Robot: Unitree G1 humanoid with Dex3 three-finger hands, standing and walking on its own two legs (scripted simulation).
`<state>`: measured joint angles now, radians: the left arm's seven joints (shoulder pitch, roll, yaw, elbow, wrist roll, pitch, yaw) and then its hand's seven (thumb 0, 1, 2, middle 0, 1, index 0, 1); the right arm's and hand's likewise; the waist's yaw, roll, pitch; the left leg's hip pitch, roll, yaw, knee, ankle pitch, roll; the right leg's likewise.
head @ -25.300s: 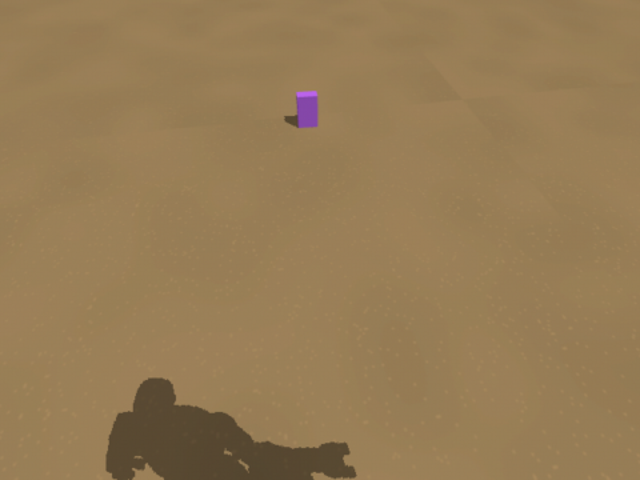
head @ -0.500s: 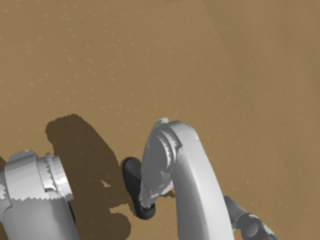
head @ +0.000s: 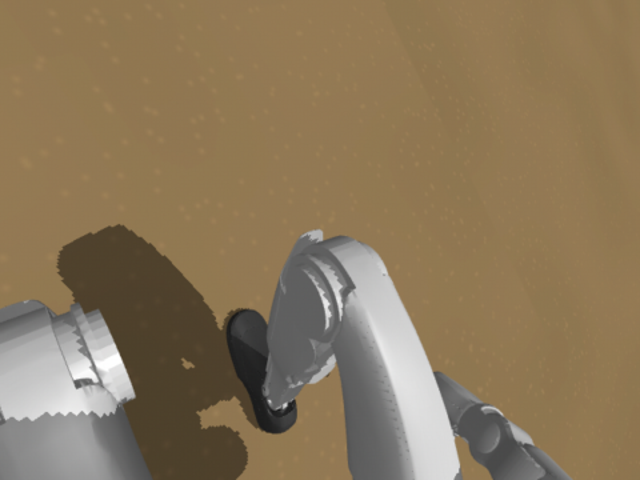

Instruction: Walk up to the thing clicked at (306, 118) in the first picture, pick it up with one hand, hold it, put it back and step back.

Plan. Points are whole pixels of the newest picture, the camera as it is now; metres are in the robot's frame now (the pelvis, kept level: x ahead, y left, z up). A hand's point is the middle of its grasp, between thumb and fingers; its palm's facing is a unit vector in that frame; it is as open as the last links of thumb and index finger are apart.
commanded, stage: lower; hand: left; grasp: from the side
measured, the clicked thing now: out of the picture +0.49 +0.32 -0.19
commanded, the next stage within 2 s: loosen in 0.18 s
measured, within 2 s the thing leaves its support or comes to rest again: rests again in 0.82 s
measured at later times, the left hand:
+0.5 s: hand out of the picture +0.47 +0.35 -0.16, palm faces +0.53 -0.85 +0.00, open 9.8 cm
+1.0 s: hand out of the picture +0.47 +0.35 -0.15, palm faces +0.53 -0.85 +0.01, open 16.8 cm
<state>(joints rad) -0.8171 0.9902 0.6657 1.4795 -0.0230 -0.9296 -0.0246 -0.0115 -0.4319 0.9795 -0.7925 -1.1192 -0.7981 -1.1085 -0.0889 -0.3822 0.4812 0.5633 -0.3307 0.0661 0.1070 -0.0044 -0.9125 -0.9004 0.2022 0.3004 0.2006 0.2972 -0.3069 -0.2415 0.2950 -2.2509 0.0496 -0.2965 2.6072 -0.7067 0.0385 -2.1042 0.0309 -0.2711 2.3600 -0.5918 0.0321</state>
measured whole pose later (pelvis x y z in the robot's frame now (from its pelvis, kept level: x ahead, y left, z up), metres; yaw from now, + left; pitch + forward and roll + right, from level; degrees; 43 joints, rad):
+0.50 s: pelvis +0.00 +0.00 +0.00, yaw -1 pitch +16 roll -18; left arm -0.83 1.00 0.63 1.51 -0.06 -0.97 -0.02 -0.01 -0.35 0.81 -0.84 -0.99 -0.85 -0.96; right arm -0.12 -0.38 0.53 0.54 -0.34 0.07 0.10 0.00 -0.92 -0.89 0.20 0.30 0.20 0.30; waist -0.30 -0.26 0.30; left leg -2.24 0.05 -0.32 2.62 -0.71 0.04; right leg -2.09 0.04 -0.29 2.35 -0.58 0.04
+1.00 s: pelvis +0.00 +0.00 +0.00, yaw -1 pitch +15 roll -18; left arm -0.83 1.02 0.65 1.50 -0.07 -0.97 -0.03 -0.02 -0.59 0.08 -0.22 -0.19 -0.24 -0.17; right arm -0.13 -0.38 0.54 0.53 -0.34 0.08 0.10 0.00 -0.91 -0.90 0.20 0.30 0.20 0.30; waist -0.31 -0.26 0.31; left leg -2.24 0.06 -0.33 2.62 -0.71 0.04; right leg -2.09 0.05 -0.29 2.35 -0.58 0.04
